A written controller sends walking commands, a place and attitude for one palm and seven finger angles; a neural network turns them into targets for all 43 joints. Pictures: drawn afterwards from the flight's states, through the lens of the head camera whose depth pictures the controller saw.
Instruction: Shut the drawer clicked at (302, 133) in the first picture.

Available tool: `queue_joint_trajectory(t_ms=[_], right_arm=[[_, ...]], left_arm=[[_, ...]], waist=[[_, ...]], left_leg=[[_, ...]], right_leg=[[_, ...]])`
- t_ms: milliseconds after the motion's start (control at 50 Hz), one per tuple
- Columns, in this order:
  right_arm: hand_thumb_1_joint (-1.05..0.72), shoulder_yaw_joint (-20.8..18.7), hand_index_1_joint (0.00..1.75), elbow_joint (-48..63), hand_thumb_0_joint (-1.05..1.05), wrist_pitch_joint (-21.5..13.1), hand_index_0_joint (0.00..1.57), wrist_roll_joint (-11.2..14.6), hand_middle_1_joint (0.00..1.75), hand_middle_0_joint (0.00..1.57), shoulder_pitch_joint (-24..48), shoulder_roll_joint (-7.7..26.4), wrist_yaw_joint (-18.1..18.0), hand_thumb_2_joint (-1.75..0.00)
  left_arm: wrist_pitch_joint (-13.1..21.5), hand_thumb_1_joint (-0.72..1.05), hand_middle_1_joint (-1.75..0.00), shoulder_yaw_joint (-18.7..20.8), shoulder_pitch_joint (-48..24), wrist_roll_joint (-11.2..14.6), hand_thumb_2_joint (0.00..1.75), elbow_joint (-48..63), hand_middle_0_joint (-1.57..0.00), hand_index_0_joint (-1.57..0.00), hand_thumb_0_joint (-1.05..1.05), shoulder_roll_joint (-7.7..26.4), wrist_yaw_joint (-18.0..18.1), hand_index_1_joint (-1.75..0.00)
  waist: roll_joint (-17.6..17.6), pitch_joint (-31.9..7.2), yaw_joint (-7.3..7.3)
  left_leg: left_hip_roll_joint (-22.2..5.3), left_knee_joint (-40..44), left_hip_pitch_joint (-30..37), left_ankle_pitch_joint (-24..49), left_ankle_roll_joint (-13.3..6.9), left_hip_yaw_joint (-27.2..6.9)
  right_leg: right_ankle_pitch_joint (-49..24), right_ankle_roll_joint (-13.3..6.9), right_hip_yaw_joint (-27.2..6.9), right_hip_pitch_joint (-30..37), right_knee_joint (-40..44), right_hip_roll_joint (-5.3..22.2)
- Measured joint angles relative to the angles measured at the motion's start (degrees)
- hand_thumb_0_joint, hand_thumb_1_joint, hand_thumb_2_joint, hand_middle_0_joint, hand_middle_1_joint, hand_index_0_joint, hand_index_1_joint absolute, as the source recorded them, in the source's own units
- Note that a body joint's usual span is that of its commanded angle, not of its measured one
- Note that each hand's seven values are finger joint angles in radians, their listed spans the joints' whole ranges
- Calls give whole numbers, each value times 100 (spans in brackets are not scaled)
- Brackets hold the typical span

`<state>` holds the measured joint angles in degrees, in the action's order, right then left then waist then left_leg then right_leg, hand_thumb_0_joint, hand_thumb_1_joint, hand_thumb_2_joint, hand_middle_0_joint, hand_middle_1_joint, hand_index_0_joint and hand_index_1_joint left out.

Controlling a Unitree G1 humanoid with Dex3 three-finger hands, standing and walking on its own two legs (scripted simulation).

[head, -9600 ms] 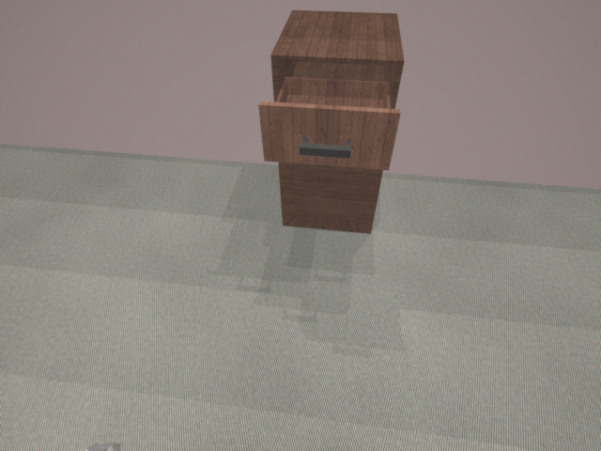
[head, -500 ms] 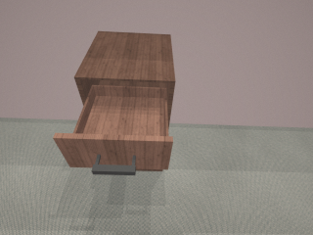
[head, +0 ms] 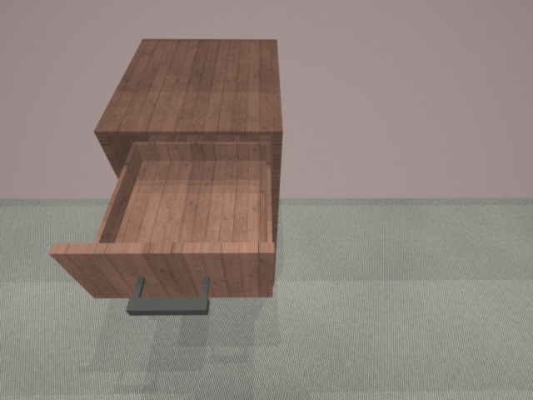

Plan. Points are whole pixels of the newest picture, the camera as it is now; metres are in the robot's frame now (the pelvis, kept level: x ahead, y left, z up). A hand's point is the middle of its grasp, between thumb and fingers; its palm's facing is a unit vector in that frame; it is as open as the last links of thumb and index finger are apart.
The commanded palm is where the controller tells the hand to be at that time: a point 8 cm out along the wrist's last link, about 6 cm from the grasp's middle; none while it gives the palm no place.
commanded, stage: come to a stop and stand still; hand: left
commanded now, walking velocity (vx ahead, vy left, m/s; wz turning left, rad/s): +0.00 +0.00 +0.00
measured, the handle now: (171, 294) +0.30 +0.19 -0.08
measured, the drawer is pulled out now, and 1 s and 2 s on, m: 0.30 0.30 0.27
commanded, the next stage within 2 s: look again from close up in 1.00 s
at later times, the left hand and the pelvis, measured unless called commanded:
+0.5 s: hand out of the picture +0.04 +0.22 -0.16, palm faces +0.02 -0.97 -0.23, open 7.4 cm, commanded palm none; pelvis +0.03 +0.03 +0.00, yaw +1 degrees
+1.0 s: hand out of the picture +0.09 +0.20 -0.16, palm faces +0.03 -0.97 -0.23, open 7.3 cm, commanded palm none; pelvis +0.06 +0.02 +0.01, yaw +1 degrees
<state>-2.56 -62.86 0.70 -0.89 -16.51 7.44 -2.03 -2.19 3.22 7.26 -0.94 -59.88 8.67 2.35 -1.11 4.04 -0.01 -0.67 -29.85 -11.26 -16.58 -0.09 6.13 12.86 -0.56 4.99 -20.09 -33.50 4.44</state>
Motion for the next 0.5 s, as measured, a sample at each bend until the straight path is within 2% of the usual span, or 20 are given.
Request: queue_joint_trajectory(t_ms=[40, 100, 240, 320, 400, 440, 500], right_arm=[[-91, 40, 30, 128, 1, 34, 20, -51, 30, 20, 1, -4, 38, -90], [-90, 45, 30, 307, 1, 79, 20, -57, 30, 20, 60, 94, 132, -90], [-90, -10, 30, 673, 1, 59, 20, -69, 30, 20, 212, 351, 206, -90], [-91, 43, 30, 659, 1, -38, 20, -63, 30, 20, 102, 416, 173, -90], [-90, 131, 30, 432, 1, -53, 20, -33, 30, 20, 100, 428, 156, -90], [-90, 167, 30, 349, 1, -88, 20, -23, 30, 20, 108, 398, 156, -90], [-91, 210, 30, 256, 1, -146, 20, -14, 30, 20, 149, 313, 139, -90]], left_arm=[[-4, 92, -30, -138, 177, 4, 90, 101, -20, -21, -1, 118, -25, -30], [81, 92, -30, -267, 545, -17, 90, 223, -20, -21, -1, 221, -60, -30], [-11, 91, -30, -276, 952, -64, 90, 261, -20, -21, 0, 305, -8, -30], [-10, 91, -30, -299, 962, -57, 90, 239, -20, -20, 0, 289, -46, -30], [137, 90, -30, -362, 952, -40, 90, 197, -20, -20, 0, 212, -85, -30], [176, 90, -30, -394, 939, -23, 90, 152, -20, -20, 0, 157, -79, -30], [227, 90, -30, -416, 916, 2, 90, 96, -20, -20, 0, 84, -49, -30]], waist=[[-25, -11, 7], [60, -148, 3], [211, -438, -38], [213, -519, -18], [205, -456, 40], [227, -399, 50], [248, -299, 39]], left_leg=[[7, 33, 45, -30, -32, 36], [-20, -256, -92, -195, -31, 48], [52, -667, -436, -408, -159, -149], [112, -377, -330, -332, -262, -113], [254, -33, -93, -232, -302, -107], [289, 134, 37, -191, -308, -130], [300, 286, 175, -166, -303, -164]], right_leg=[[371, -36, -143, 3, -98, -68], [-96, -22, -180, -32, -66, -90], [57, 78, -143, -204, -171, -96], [461, 58, -267, -168, -131, -140], [-125, 168, -366, 74, 256, -70], [-91, 253, -350, 184, 347, -38], [-21, 276, -316, 308, 433, -30]])
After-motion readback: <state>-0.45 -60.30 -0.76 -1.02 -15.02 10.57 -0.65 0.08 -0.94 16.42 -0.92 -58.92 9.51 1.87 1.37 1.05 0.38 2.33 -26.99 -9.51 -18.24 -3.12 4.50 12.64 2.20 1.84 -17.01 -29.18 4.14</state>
